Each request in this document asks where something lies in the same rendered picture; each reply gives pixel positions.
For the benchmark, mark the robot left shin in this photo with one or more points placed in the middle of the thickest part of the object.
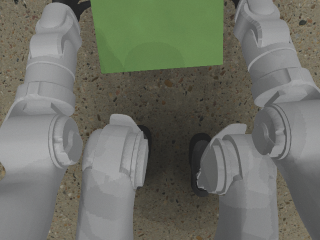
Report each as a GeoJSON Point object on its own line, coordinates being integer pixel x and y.
{"type": "Point", "coordinates": [90, 146]}

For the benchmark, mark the robot right forearm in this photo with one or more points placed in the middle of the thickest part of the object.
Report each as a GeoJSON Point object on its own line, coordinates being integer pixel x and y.
{"type": "Point", "coordinates": [270, 56]}

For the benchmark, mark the robot left upper arm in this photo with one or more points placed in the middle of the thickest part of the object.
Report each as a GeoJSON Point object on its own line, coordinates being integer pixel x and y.
{"type": "Point", "coordinates": [35, 151]}

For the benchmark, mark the robot left foot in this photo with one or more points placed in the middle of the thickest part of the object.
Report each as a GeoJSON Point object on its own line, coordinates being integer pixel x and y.
{"type": "Point", "coordinates": [147, 135]}

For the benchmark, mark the left robot hand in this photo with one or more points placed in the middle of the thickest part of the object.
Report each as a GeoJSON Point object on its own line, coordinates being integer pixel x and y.
{"type": "Point", "coordinates": [78, 9]}

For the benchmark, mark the robot right upper arm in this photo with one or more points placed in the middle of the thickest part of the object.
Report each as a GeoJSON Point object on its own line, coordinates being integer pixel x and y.
{"type": "Point", "coordinates": [289, 134]}

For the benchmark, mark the carton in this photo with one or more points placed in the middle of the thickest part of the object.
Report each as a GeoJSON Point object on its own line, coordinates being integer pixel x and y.
{"type": "Point", "coordinates": [143, 35]}

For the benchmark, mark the robot left forearm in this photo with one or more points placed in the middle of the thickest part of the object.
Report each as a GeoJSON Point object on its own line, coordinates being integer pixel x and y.
{"type": "Point", "coordinates": [51, 65]}

